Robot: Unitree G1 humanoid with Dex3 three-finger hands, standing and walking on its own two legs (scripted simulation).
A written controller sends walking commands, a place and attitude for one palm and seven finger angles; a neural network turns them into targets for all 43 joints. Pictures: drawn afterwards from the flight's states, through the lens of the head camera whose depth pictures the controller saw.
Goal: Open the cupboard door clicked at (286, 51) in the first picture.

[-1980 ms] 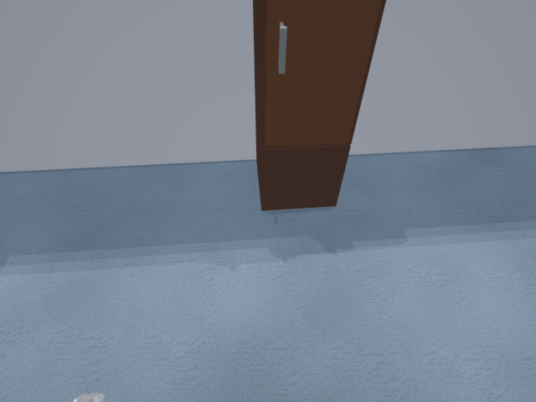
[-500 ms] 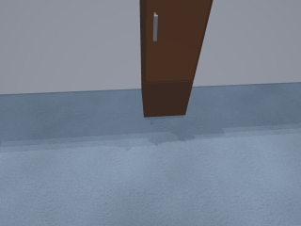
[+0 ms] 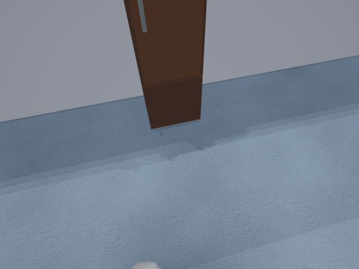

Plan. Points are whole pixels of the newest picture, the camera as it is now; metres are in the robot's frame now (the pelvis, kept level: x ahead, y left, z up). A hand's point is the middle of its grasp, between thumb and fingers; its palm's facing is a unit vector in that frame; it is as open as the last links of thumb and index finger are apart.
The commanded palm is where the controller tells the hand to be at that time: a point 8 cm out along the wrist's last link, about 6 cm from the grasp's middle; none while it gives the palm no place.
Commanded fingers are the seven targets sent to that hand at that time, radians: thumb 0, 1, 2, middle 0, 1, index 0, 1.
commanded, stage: walk to a spot facing it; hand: left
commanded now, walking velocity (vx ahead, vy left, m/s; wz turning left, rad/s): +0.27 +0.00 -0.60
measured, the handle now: (141, 13) +1.09 +0.27 +0.08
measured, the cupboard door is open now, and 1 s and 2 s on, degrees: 0 0 0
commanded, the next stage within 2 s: turn to face it in 1.70 s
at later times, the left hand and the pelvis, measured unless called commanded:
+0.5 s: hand out of the picture +0.13 +0.27 -0.16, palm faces -0.19 -0.96 -0.19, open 7.4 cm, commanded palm none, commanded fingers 0.00 0.90 0.90 -0.20 -0.30 -0.20 -0.30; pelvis +0.07 +0.06 +0.02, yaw -17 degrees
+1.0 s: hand (187, 173) +0.43 +0.02 -0.17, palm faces -0.61 -0.78 -0.13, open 7.4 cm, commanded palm none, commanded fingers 0.00 0.90 0.90 -0.20 -0.30 -0.20 -0.30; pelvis +0.21 -0.03 -0.01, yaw -35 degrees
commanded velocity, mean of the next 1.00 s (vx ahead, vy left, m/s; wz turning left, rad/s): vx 0.29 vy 0.00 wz -0.60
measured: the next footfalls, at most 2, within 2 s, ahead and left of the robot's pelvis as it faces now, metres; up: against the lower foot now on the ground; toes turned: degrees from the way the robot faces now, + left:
left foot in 0.40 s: +0.12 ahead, +0.15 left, +0.00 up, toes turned -11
right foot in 0.96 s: +0.28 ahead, -0.14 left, +0.00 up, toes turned -41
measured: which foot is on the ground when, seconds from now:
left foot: up 0.00-0.38, down 0.40-0.96, up 0.98-1.00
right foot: down 0.00-0.40, up 0.42-0.94, down 0.96-1.00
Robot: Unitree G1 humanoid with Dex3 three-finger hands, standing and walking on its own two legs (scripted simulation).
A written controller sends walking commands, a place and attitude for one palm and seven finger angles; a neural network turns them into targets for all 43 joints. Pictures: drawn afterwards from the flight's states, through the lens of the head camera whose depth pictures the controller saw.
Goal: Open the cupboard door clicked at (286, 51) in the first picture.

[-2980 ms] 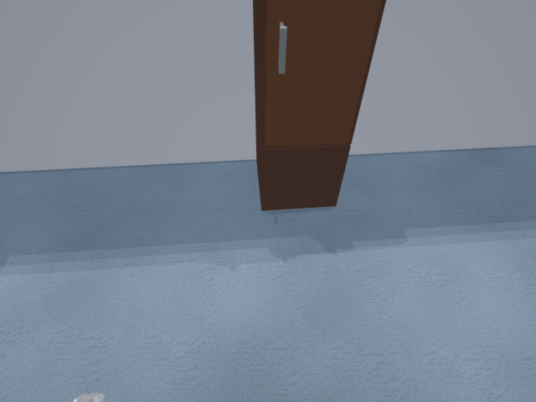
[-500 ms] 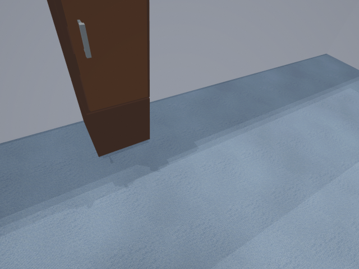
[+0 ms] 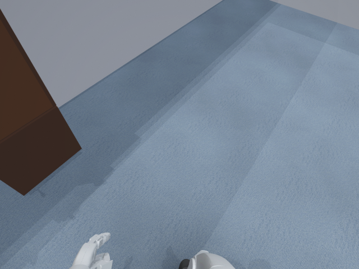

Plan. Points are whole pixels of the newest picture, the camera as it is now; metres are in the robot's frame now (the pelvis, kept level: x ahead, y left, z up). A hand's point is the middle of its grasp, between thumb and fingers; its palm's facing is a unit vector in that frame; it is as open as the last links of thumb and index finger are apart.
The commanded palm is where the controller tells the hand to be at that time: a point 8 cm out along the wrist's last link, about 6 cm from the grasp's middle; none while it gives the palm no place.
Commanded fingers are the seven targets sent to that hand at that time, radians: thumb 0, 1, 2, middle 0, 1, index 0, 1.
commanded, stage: walk to a spot facing it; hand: left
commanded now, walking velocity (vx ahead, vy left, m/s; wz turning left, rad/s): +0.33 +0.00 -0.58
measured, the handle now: out of the picture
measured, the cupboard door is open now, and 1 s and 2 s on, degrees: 0 0 0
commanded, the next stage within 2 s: turn to face it in 0.70 s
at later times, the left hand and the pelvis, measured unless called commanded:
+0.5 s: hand (78, 237) +0.21 +0.26 -0.16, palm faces -0.14 -0.97 -0.22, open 7.4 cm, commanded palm none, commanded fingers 0.00 0.90 0.90 -0.20 -0.30 -0.20 -0.30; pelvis +0.18 +0.05 +0.02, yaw -18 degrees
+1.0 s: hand (154, 146) +0.47 +0.08 -0.12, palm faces -0.56 -0.78 -0.27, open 7.4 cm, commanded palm none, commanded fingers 0.00 0.90 0.90 -0.20 -0.30 -0.20 -0.30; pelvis +0.24 +0.00 +0.02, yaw -31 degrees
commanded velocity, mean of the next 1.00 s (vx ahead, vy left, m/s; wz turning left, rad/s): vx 0.08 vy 0.00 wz -0.32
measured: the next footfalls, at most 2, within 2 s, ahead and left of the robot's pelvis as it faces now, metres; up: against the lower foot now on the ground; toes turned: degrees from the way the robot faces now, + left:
left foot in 0.44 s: +0.30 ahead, +0.14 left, +0.00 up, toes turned -10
right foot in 0.90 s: +0.24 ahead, -0.12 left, +0.00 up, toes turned -39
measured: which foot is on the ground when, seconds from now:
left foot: up 0.00-0.42, down 0.44-0.90, up 0.92-1.00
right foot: down 0.00-0.44, up 0.46-0.88, down 0.90-1.00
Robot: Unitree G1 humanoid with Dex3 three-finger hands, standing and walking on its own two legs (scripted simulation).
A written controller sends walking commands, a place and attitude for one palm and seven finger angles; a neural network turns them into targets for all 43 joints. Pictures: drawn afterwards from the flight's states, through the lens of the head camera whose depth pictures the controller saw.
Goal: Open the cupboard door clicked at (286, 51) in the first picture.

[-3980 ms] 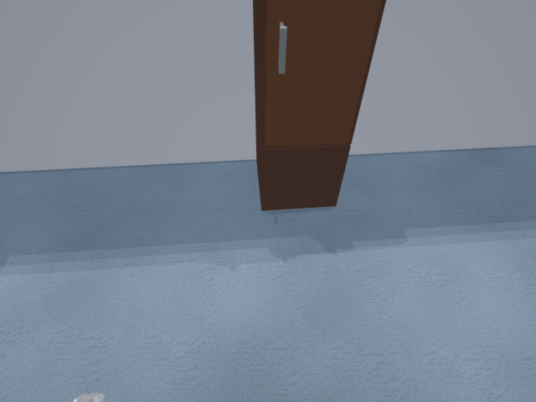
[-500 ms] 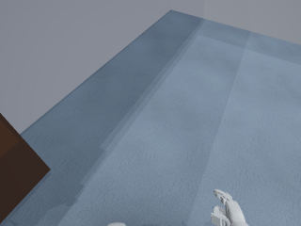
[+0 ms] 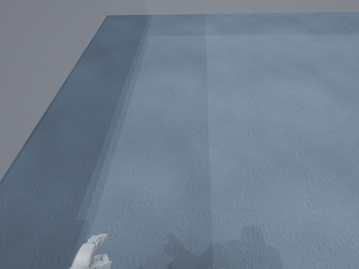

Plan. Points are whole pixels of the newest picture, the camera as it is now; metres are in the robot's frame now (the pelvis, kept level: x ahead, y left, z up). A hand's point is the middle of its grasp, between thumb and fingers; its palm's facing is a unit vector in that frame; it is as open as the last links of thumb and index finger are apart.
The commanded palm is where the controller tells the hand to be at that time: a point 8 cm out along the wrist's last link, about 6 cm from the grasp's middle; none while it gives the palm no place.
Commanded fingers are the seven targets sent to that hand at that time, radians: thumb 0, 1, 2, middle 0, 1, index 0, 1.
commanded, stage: turn to face it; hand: left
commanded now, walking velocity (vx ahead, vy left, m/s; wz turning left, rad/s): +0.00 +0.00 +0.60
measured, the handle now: out of the picture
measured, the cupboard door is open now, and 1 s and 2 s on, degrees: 0 0 0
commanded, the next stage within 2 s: none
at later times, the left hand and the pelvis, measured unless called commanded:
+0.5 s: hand out of the picture -0.03 +0.26 -0.16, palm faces +0.32 -0.92 -0.24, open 7.4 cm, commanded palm none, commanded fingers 0.00 0.90 0.90 -0.20 -0.30 -0.20 -0.30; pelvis -0.02 +0.03 +0.01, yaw +16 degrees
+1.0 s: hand out of the picture -0.08 +0.16 -0.14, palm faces +0.56 -0.78 -0.27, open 7.4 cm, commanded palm none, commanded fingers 0.00 0.90 0.90 -0.20 -0.30 -0.20 -0.30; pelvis -0.03 -0.04 +0.02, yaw +35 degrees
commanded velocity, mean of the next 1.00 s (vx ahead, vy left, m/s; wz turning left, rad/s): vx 0.00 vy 0.00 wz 0.60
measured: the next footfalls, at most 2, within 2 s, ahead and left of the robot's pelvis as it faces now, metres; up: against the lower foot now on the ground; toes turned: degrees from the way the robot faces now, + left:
left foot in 0.28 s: +0.03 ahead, +0.13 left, +0.00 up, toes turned +19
right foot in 0.78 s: +0.05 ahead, -0.12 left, +0.00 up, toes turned +24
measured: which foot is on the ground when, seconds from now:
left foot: up 0.00-0.26, down 0.28-0.78, up 0.80-1.00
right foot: down 0.00-0.28, up 0.30-0.76, down 0.78-1.00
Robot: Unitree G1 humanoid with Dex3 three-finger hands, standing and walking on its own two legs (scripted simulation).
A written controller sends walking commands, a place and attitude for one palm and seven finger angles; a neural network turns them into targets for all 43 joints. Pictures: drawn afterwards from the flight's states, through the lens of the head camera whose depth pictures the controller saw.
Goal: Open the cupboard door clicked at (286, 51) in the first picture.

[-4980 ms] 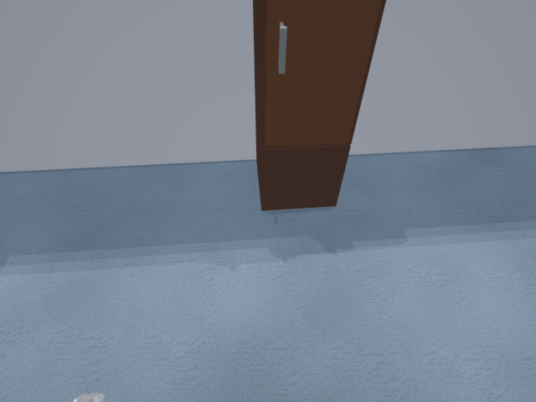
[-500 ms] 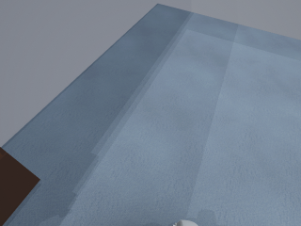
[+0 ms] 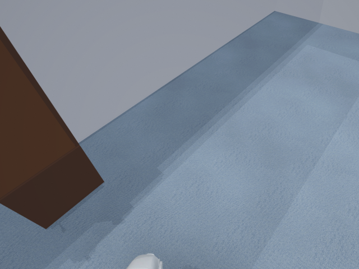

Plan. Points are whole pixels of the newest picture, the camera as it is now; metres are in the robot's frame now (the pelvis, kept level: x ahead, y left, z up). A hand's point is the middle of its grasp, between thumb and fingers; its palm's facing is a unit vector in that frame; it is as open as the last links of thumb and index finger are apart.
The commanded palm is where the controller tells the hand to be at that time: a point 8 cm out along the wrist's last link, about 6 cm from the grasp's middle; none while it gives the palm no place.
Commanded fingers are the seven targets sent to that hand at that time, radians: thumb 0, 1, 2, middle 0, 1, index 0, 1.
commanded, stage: turn to face it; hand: left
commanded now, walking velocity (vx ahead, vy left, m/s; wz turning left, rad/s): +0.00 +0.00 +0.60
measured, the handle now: out of the picture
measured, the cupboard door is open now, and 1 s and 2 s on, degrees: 0 0 0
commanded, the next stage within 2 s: take the last steps up to it in 1.34 s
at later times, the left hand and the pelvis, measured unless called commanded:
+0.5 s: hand out of the picture +0.04 +0.27 -0.16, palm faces +0.30 -0.91 -0.28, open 7.4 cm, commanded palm none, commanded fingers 0.00 0.90 0.90 -0.20 -0.30 -0.20 -0.30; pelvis +0.00 +0.03 +0.00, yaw +17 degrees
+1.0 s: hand out of the picture -0.09 +0.22 -0.18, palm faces +0.59 -0.77 -0.25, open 7.4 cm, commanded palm none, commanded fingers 0.00 0.90 0.90 -0.20 -0.30 -0.20 -0.30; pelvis +0.00 +0.03 -0.01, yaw +36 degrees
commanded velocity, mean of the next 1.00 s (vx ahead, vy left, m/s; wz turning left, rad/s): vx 0.00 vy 0.00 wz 0.56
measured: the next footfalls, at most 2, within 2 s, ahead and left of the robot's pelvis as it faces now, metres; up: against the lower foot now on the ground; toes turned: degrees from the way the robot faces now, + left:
left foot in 0.18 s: +0.02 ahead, +0.15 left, +0.00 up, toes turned +13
right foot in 0.58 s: +0.08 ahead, -0.09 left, +0.00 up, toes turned +18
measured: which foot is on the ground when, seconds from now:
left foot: up 0.00-0.16, down 0.18-0.60, up 0.62-0.98, down 1.00-1.00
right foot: down 0.00-0.18, up 0.20-0.56, down 0.58-1.00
